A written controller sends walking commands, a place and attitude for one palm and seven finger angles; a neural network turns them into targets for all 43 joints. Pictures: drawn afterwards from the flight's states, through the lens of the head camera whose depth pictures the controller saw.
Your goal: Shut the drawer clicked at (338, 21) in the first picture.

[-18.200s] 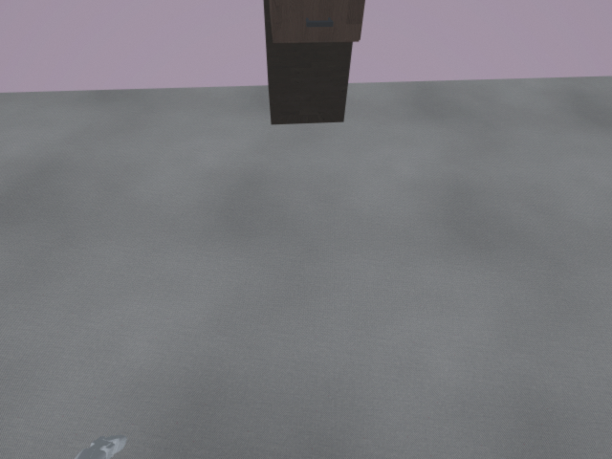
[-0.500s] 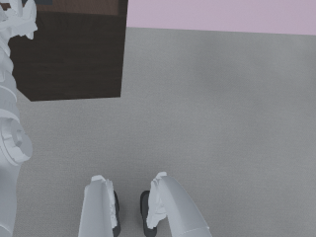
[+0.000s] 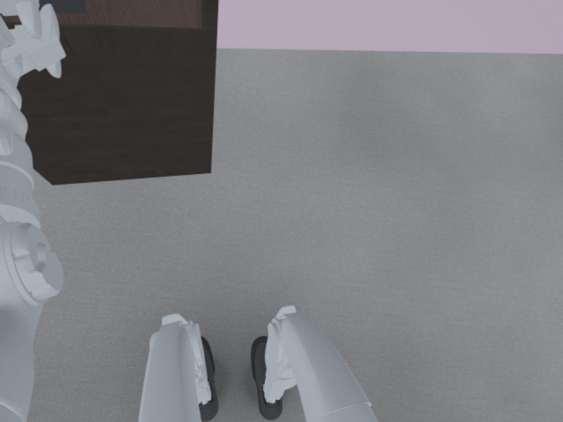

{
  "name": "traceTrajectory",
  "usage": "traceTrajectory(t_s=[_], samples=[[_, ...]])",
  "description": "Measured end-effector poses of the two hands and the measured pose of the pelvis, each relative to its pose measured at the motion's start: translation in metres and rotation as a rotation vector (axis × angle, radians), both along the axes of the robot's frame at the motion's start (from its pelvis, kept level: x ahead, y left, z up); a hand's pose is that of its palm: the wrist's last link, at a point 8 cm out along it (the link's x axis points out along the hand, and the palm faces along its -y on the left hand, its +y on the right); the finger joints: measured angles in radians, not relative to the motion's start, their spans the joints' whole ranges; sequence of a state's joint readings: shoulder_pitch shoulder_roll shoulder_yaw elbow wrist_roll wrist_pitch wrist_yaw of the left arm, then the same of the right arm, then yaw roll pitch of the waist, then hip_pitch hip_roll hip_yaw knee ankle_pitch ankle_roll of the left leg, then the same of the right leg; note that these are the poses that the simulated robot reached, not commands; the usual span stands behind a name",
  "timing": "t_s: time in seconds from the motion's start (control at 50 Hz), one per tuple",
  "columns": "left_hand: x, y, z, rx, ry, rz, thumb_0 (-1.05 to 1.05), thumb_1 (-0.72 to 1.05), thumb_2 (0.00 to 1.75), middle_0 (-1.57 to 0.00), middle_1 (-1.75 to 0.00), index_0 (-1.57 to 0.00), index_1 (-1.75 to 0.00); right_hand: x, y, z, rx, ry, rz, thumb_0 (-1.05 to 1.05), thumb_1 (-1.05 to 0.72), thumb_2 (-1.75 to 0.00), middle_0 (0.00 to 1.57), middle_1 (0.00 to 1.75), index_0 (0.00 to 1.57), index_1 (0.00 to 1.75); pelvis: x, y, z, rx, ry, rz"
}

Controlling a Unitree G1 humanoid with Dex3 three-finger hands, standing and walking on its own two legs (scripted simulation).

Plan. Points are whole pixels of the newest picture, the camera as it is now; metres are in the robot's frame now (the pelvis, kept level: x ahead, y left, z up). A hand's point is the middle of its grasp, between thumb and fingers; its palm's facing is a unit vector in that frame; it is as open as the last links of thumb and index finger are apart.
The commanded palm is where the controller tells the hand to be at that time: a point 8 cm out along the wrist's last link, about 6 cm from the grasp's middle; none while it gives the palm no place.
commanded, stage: pull the fist back off the drawer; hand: left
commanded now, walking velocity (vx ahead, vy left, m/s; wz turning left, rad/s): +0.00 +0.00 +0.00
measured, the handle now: out of the picture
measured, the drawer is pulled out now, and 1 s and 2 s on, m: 0.00 0.00 0.00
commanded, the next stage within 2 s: draw the hand back to the body in 0.24 s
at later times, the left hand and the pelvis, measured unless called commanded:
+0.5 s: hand (35, 58) +0.52 +0.21 +0.08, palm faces +0.04 -1.00 -0.07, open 3.3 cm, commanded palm +0.48 +0.25 +0.10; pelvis +0.06 +0.00 +0.05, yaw +2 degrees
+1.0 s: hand out of the picture +0.36 +0.22 +0.19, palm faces +0.19 -0.95 -0.23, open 3.3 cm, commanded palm +0.32 +0.28 +0.22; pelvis +0.07 +0.00 +0.13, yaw +5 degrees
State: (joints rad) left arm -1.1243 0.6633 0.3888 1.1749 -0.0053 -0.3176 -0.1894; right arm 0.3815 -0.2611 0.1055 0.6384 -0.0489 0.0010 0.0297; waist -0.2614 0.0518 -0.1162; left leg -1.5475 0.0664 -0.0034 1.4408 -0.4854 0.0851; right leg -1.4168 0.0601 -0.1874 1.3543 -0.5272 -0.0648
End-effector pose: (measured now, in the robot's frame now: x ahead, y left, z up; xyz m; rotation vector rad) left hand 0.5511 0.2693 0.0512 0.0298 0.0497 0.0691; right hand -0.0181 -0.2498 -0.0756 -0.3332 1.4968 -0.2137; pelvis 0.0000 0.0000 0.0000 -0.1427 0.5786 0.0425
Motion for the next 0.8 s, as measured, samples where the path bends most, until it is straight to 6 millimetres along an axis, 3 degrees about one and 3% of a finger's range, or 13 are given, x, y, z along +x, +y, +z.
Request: traceTrajectory(t_s=[0.16, 0.36, 0.44, 0.54, 0.62, 0.7, 0.8], samples=[[-0.010, -0.004, 0.001, 0.010, 0.007, 0.010, 0.01, 0.83, 0.90, -1.40, -1.60, -1.40, -1.60, 0.028, 0.006, 0.004, 0.047, -0.039, -0.014, 0.01, -0.90, -0.89, 0.21, 0.30, 0.20, 0.30, 0.018, 0.004, 0.015, 0.016, -0.015, -0.011], [-0.024, 0.004, 0.001, 0.001, 0.013, 0.030, 0.01, 0.89, 0.90, -1.40, -1.60, -1.40, -1.60, 0.086, 0.001, 0.007, 0.065, -0.095, 0.034, 0.01, -0.90, -0.89, 0.21, 0.30, 0.20, 0.30, 0.042, 0.004, 0.028, 0.033, -0.031, 0.005], [-0.031, 0.002, 0.014, 0.023, -0.045, 0.008, 0.02, 0.90, 0.90, -1.40, -1.60, -1.40, -1.60, 0.108, -0.002, 0.011, 0.066, -0.121, 0.032, 0.01, -0.90, -0.89, 0.21, 0.30, 0.20, 0.30, 0.049, 0.004, 0.035, 0.038, -0.038, 0.006], [-0.071, -0.004, 0.046, 0.043, -0.029, -0.041, 0.02, 0.90, 0.90, -1.40, -1.60, -1.39, -1.60, 0.142, 0.006, 0.031, 0.121, -0.198, 0.026, 0.01, -0.91, -0.89, 0.20, 0.29, 0.20, 0.30, 0.063, 0.005, 0.064, 0.058, -0.092, 0.004], [-0.107, 0.004, 0.064, 0.010, 0.035, 0.016, 0.02, 0.90, 0.90, -1.40, -1.60, -1.40, -1.60, 0.177, 0.012, 0.053, 0.147, -0.295, 0.066, 0.01, -0.90, -0.89, 0.20, 0.29, 0.20, 0.30, 0.073, 0.002, 0.085, 0.077, -0.153, 0.015], [-0.134, 0.014, 0.086, 0.009, -0.001, 0.079, 0.02, 0.90, 0.90, -1.40, -1.60, -1.40, -1.60, 0.211, 0.012, 0.071, 0.144, -0.410, 0.123, 0.01, -0.90, -0.89, 0.21, 0.30, 0.20, 0.30, 0.077, 0.000, 0.095, 0.086, -0.211, 0.036], [-0.161, 0.006, 0.117, 0.033, -0.066, 0.012, 0.02, 0.90, 0.90, -1.40, -1.60, -1.40, -1.60, 0.242, 0.012, 0.090, 0.142, -0.532, 0.168, 0.01, -0.90, -0.89, 0.20, 0.29, 0.20, 0.30, 0.077, 0.000, 0.105, 0.095, -0.282, 0.052]])
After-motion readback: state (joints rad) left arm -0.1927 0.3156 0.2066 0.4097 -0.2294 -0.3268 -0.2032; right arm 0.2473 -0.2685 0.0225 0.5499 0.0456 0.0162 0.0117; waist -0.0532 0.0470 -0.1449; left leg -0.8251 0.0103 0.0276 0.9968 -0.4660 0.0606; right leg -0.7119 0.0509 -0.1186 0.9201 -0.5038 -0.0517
